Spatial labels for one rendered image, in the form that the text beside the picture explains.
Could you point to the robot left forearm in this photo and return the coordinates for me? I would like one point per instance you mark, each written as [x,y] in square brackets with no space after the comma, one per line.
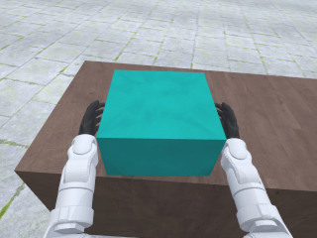
[73,208]

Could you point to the carton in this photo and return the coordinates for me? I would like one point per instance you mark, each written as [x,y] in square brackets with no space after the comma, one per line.
[160,123]

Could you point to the pedestal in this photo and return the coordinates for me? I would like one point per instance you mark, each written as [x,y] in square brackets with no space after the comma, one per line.
[276,117]

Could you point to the robot right forearm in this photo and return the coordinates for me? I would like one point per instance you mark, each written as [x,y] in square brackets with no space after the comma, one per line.
[255,213]

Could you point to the left robot hand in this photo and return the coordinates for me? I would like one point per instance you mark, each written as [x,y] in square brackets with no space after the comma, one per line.
[89,121]

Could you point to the right robot hand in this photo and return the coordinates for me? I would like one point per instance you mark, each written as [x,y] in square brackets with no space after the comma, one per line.
[228,121]

